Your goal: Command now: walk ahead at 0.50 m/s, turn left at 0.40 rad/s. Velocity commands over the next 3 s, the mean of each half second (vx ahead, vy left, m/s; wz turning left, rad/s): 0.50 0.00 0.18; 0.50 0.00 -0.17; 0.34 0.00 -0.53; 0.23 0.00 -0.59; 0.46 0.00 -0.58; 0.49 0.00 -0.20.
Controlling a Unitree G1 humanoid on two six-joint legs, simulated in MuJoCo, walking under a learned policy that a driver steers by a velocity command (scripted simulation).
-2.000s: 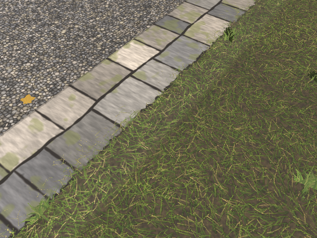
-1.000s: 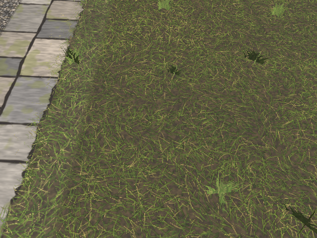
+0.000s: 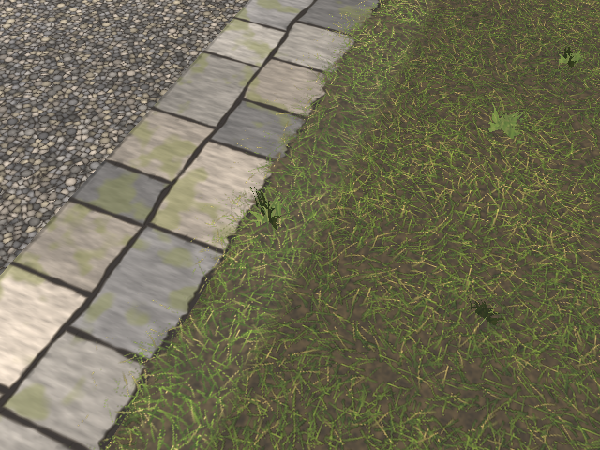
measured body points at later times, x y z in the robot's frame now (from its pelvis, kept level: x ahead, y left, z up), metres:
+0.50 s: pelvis +0.28 -0.06 +0.00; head +0.30 -0.07 +0.45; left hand +0.27 +0.21 -0.13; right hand +0.41 -0.31 -0.13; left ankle +0.32 +0.09 -0.67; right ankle +0.27 -0.13 -0.74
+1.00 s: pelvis +0.54 +0.01 +0.00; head +0.56 +0.03 +0.45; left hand +0.60 +0.27 -0.14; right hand +0.57 -0.25 -0.12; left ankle +0.53 +0.08 -0.74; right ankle +0.55 -0.14 -0.66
